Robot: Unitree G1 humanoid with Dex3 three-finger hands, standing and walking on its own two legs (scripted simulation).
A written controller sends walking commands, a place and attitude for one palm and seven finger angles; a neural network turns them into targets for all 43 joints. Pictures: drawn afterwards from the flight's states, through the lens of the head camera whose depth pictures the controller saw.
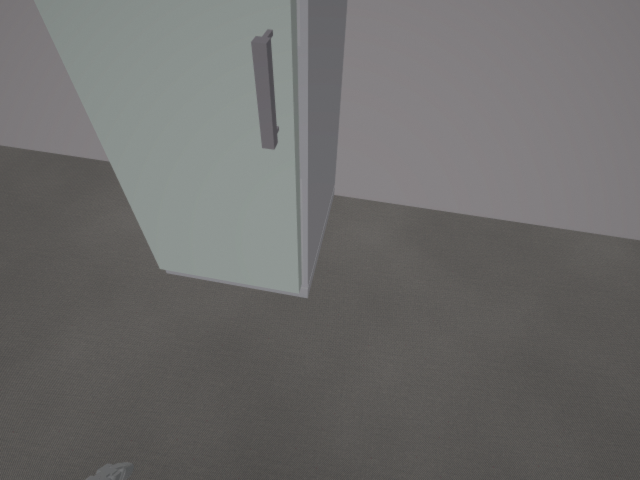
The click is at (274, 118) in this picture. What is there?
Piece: fridge door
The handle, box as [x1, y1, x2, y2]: [251, 29, 278, 149]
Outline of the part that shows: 267,29 261,37 255,36 251,41 262,147 274,149 277,142 276,133 278,130 278,126 275,122 270,38 272,35 272,30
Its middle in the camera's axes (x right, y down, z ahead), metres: -0.11 -0.30 +0.78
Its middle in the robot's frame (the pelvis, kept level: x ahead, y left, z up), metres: +0.79 +0.15 +0.09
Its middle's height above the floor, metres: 0.86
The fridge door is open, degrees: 0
